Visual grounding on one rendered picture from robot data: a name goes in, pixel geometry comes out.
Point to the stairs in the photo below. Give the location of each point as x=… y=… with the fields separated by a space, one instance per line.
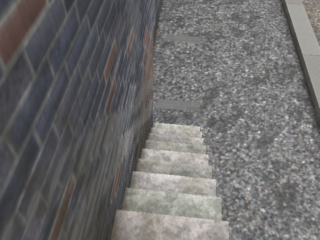
x=172 y=195

